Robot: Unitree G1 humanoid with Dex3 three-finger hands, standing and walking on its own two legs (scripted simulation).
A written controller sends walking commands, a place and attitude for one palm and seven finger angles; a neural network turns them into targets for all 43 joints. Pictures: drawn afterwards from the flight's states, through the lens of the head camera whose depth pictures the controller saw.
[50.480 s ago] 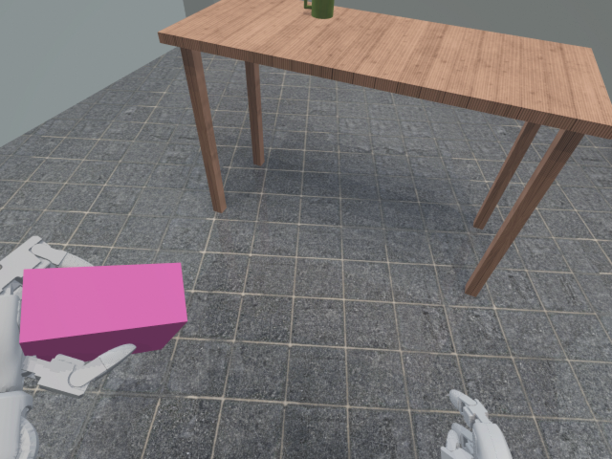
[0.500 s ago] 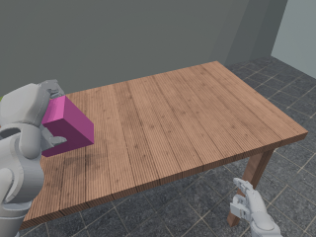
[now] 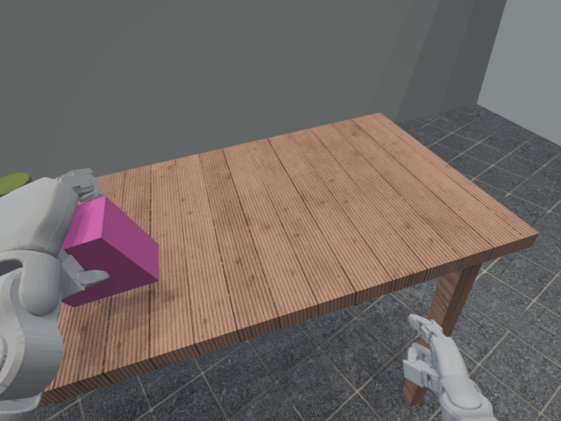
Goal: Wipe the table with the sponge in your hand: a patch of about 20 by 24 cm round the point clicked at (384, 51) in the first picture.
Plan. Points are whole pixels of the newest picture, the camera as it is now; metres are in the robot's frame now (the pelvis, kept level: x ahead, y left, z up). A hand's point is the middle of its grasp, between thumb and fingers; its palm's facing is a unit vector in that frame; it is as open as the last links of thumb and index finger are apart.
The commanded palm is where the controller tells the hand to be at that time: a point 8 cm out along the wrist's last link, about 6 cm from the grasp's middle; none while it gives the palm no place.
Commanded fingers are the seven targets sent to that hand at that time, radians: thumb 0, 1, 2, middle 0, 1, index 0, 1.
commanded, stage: bring the sponge back beside the body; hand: left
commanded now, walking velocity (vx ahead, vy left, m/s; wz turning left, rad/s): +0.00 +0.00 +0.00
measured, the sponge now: (99, 263) +0.23 +0.29 +0.16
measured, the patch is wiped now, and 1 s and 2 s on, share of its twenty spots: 0.90 0.90 0.90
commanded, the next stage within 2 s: step back with the hand held close in 0.74 s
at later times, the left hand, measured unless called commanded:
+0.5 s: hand (65, 266) +0.19 +0.29 +0.20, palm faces +0.29 -0.17 -0.94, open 10.0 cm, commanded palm +0.14 +0.29 +0.27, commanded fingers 0.00 0.10 1.30 -1.20 -1.60 -1.20 -1.60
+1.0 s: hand (93, 254) +0.21 +0.26 +0.20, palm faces +0.39 -0.76 -0.53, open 10.0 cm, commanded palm +0.14 +0.30 +0.26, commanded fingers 0.00 0.10 1.30 -1.20 -1.60 -1.20 -1.60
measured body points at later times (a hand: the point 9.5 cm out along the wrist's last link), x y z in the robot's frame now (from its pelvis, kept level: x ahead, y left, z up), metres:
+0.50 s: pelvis +0.00 +0.01 +0.00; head -0.04 -0.04 +0.44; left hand +0.17 +0.29 +0.25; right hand +0.27 -0.18 -0.05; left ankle +0.02 +0.11 -0.74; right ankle +0.05 -0.08 -0.74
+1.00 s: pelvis -0.01 +0.01 +0.00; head -0.03 +0.00 +0.45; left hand +0.19 +0.30 +0.23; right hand +0.23 -0.17 -0.05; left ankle +0.02 +0.11 -0.74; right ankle +0.05 -0.08 -0.74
